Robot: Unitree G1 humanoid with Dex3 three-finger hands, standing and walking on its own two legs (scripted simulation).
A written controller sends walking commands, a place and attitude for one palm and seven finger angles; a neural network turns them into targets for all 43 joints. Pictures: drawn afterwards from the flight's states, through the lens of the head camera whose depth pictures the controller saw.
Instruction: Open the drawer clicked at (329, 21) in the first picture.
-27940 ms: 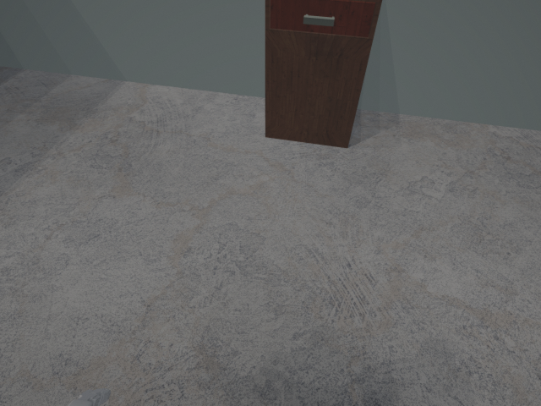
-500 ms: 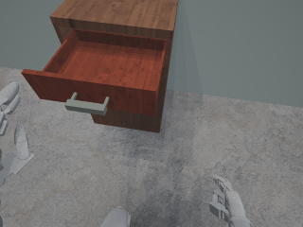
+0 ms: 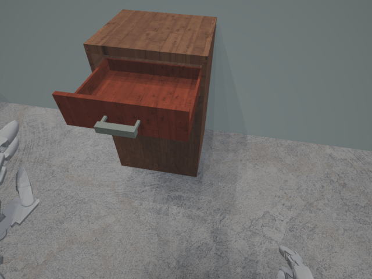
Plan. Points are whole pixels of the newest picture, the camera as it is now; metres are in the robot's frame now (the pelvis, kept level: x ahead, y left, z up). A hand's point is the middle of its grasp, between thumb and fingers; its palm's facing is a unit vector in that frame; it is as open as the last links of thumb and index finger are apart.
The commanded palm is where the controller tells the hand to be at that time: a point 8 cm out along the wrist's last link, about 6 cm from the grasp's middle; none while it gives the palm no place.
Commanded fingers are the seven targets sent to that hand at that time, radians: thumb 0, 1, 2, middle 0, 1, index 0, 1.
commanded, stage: stop stepping back and stand still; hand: left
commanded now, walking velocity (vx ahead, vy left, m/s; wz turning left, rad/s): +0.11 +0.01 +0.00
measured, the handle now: (118, 125) +0.59 +0.25 -0.05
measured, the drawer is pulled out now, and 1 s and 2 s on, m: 0.29 0.29 0.29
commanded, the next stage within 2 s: let the arm hang, fingers relaxed in 0.34 s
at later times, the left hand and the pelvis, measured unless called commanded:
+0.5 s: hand (44, 224) +0.18 +0.24 +0.12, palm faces +0.32 -0.82 -0.47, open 7.4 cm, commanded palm none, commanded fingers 0.00 0.90 0.90 -0.20 -0.30 -0.20 -0.30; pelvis -0.01 -0.01 +0.00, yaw +3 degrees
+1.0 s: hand out of the picture -0.09 +0.18 -0.16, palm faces +0.07 -0.97 -0.22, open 7.3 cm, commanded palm none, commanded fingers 0.00 0.90 0.90 -0.20 -0.30 -0.20 -0.30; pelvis -0.01 +0.00 +0.01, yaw +2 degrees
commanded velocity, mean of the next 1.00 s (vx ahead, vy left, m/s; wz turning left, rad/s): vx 0.01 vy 0.00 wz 0.00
